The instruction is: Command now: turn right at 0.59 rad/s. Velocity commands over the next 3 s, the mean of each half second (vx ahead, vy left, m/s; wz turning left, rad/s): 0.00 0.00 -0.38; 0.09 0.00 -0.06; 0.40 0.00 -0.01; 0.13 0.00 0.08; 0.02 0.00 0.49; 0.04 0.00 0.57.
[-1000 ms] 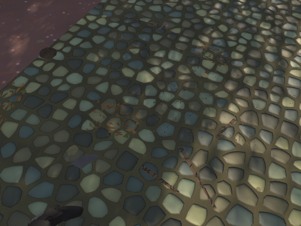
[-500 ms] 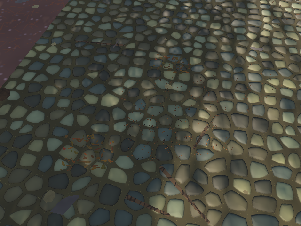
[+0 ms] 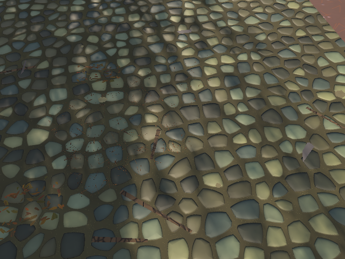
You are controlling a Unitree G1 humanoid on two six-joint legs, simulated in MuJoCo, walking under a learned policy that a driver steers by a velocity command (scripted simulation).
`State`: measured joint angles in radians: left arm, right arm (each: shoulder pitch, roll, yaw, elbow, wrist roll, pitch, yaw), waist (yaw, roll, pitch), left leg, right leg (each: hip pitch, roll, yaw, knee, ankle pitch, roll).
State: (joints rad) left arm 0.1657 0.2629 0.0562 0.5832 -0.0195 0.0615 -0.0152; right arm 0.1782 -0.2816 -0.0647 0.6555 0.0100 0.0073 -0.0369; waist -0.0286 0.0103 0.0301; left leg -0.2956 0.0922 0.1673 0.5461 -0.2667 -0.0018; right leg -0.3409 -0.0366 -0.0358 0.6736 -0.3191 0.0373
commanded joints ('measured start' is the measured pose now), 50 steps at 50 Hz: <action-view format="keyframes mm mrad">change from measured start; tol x32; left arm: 1 134 159 60 -38 2 -14 5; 50 262 35 33 79 7 -146 8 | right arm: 1 42 -109 -37 -19 5 -16 -1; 50 -40 -53 3 -31 21 -54 34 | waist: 1 50 1 -149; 2 14 -354 -146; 25 94 213 -148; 50 125 74 30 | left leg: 1 -42 138 -80 117 169 62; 3 -447 -73 -165 599 -432 -71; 9 -346 -75 -201 680 -74 -81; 20 -81 -74 -179 122 -93 -57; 24 255 135 -364 -111 514 72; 38 68 -16 -254 -97 73 63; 44 51 179 -577 -320 -584 225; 50 -210 42 -343 -127 -306 139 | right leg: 1 273 -22 97 -279 311 -106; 3 324 -380 569 -300 638 -403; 45 -150 39 46 70 -115 -52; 50 293 28 70 -178 -9 -123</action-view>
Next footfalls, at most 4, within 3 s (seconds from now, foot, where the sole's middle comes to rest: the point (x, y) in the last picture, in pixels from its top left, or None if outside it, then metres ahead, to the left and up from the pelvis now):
0.02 right None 0.03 -0.12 -0.77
0.46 left None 0.06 0.11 -0.77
1.46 left None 0.46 0.05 -0.77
1.88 right None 0.45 -0.19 -0.77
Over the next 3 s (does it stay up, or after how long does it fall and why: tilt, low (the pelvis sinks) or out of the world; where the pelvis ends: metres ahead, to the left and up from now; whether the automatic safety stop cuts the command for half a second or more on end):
stays up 0.40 -0.03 0.00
